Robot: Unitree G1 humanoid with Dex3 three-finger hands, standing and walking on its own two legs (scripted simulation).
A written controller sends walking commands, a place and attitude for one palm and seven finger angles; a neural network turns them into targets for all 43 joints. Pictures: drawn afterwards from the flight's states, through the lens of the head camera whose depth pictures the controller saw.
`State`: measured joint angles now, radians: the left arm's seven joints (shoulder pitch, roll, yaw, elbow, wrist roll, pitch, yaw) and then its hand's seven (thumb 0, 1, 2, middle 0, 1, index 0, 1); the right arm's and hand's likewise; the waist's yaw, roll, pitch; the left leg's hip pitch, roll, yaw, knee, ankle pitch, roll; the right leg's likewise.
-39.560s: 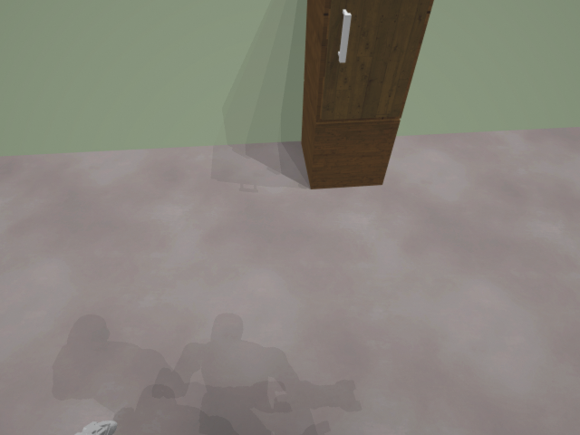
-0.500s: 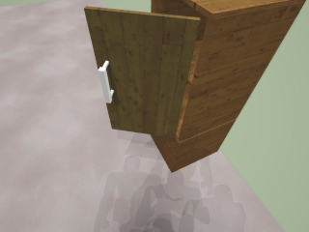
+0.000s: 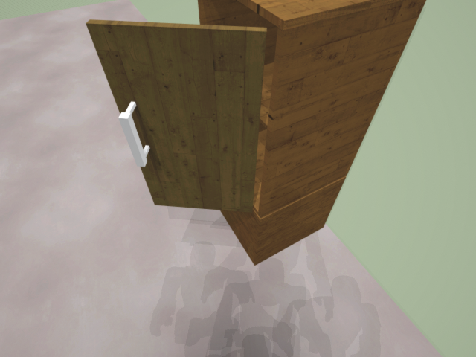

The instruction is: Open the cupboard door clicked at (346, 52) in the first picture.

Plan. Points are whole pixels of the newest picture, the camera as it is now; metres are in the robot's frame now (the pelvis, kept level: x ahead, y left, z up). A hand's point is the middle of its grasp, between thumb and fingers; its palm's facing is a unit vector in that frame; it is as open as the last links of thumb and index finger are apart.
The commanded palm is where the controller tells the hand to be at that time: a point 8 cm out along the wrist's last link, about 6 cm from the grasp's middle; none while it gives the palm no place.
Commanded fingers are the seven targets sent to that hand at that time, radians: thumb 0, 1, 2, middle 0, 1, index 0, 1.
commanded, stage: come to a stop and stand still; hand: left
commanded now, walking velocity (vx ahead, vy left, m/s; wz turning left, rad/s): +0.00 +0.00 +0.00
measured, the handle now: (137, 135) +0.59 +0.28 +0.00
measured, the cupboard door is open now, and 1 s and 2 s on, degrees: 55 55 55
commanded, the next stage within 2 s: look again from close up in 0.38 s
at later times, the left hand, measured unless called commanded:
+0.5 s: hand out of the picture +0.02 +0.19 -0.17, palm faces -0.02 -0.97 -0.22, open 7.3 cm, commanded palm none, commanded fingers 0.00 0.90 0.90 -0.20 -0.30 -0.20 -0.30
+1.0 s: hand out of the picture +0.02 +0.18 -0.17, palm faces -0.02 -0.98 -0.20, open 7.4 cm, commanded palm none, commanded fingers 0.00 0.90 0.90 -0.20 -0.30 -0.20 -0.30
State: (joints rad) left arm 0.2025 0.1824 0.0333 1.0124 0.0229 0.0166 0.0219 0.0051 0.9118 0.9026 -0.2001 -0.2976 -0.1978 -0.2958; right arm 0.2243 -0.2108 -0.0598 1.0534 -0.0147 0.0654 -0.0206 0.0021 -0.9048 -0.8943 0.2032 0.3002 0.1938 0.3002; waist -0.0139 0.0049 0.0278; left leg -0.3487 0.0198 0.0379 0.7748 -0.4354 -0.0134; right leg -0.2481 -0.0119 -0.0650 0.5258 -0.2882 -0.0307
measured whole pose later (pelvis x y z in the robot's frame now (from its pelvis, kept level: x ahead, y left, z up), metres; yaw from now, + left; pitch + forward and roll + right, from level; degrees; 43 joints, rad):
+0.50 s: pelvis +0.01 +0.01 +0.00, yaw -1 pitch +0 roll +0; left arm 0.28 0.16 -0.01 1.10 0.01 -0.02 0.03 0.01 0.92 0.90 -0.20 -0.30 -0.20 -0.30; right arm 0.30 -0.17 0.00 1.05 -0.02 -0.02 -0.03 0.01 -0.92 -0.89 0.20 0.30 0.19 0.30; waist -0.02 0.03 0.02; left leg -0.18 0.01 0.06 0.51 -0.33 0.01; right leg -0.21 -0.01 -0.05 0.52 -0.30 -0.01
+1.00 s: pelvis +0.01 +0.00 +0.00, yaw -2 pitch -1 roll +0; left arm 0.27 0.17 -0.01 1.10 0.01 -0.02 0.03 0.01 0.91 0.90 -0.20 -0.30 -0.20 -0.30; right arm 0.27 -0.16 0.01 1.12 -0.02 -0.03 -0.03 0.00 -0.90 -0.89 0.20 0.30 0.19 0.30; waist 0.00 0.00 0.03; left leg -0.15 0.01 0.07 0.46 -0.30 0.01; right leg -0.20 0.00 -0.04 0.49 -0.28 -0.02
